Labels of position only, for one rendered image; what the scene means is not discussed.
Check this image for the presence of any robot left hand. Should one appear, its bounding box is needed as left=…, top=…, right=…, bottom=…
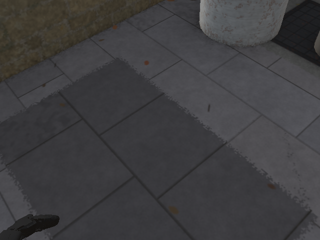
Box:
left=0, top=214, right=60, bottom=240

